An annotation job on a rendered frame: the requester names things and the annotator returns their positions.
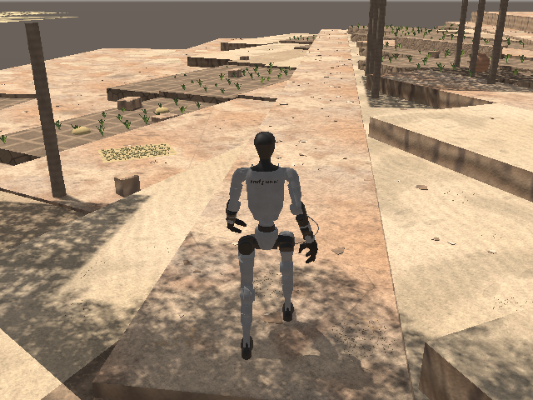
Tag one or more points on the left robot forearm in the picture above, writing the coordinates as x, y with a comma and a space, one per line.
231, 216

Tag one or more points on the robot left hand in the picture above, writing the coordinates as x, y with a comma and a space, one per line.
234, 229

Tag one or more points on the robot left foot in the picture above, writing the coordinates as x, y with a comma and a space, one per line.
247, 351

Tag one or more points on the robot left upper arm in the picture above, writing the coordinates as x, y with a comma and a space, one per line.
238, 177

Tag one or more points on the right robot forearm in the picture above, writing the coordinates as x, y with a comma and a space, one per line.
304, 225

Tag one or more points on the robot right hand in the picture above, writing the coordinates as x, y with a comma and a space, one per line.
313, 250

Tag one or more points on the humanoid robot head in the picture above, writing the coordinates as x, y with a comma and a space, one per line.
265, 145

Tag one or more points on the robot right upper arm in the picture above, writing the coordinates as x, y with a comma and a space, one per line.
292, 177

